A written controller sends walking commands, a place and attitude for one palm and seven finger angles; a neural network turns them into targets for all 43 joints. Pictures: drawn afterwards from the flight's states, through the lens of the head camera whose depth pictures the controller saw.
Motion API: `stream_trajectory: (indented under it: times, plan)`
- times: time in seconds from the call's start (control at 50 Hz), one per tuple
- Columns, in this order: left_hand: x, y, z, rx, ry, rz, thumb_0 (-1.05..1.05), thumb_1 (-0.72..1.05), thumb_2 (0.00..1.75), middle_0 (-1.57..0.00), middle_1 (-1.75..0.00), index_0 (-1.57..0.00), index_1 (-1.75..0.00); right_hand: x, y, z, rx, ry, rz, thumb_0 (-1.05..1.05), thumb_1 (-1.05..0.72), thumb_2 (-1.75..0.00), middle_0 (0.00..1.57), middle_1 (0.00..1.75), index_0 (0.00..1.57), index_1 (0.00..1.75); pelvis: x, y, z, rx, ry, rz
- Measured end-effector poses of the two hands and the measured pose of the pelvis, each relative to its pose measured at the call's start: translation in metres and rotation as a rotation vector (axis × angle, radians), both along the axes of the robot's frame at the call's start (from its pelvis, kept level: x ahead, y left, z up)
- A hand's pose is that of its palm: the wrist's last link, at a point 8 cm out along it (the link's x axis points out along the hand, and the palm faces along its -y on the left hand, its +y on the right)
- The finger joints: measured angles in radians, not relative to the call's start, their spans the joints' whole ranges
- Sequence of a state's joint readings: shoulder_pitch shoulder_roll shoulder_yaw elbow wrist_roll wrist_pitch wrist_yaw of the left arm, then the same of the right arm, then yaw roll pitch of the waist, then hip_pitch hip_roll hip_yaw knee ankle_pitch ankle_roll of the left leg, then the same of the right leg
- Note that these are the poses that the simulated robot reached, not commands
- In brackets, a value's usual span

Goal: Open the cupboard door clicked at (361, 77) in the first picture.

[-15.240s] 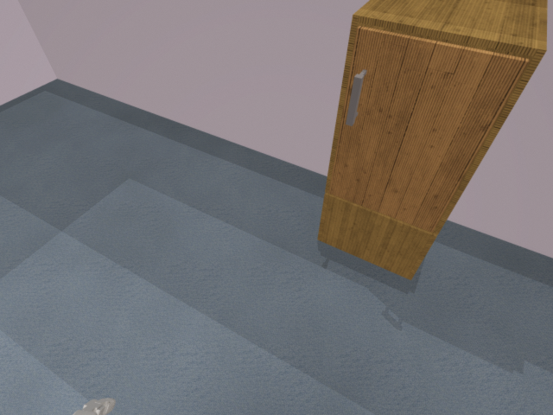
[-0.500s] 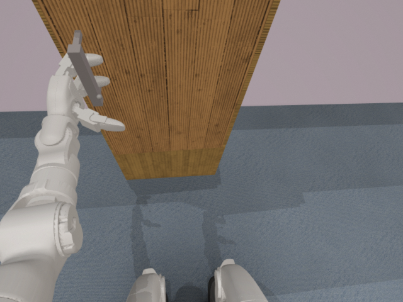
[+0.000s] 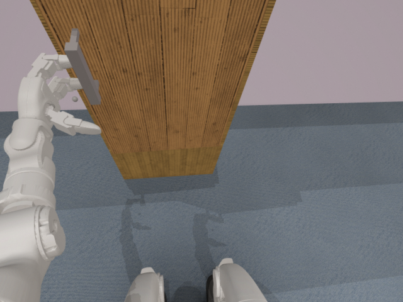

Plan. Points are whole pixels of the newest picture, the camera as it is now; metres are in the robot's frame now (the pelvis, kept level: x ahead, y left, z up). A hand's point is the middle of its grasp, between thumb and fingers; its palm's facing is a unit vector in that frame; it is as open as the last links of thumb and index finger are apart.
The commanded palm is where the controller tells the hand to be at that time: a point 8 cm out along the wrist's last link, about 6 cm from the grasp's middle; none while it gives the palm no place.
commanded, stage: move the hooked fingers beside the handle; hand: left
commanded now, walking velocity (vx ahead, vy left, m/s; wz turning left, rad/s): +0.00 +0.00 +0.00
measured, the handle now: (86, 69) +0.56 +0.20 +0.07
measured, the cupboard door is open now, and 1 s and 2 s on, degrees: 2 2 2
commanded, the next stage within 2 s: slide the fingers in behind the handle in 1.70 s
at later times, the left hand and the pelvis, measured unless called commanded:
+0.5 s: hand (61, 97) +0.50 +0.24 +0.06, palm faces +0.02 -1.00 -0.03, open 14.0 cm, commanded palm +0.47 +0.28 +0.06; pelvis +0.00 +0.00 +0.00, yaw +0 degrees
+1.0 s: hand (44, 99) +0.49 +0.27 +0.06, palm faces +0.01 -1.00 -0.02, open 14.0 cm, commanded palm +0.47 +0.31 +0.06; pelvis +0.00 +0.01 +0.00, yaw +0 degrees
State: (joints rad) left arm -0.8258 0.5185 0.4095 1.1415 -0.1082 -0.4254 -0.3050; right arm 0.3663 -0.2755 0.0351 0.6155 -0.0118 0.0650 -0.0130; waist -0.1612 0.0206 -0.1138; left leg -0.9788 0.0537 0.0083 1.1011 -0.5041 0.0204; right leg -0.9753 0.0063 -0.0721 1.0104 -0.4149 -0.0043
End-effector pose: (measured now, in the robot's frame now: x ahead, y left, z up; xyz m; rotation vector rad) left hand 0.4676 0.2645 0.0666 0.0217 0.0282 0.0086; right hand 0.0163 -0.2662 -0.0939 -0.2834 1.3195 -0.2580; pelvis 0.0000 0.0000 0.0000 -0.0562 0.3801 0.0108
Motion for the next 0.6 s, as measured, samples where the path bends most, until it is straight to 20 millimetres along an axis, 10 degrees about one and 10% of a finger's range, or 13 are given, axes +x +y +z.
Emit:
stream_trajectory:
  times: [0.6]
  plan:
    - [0.006, 0.031, -0.001, 0.014, 0.0, 0.009, -0.01, -0.5, 0.3, -0.3, -1.2, -0.3, -1.2, -0.011, 0.005, -0.001, -0.014, 0.04, -0.007, 0.01, -0.91, -0.9, 0.21, 0.3, 0.2, 0.3, 0.0, 0.003, -0.004, -0.01, 0.023, -0.005]
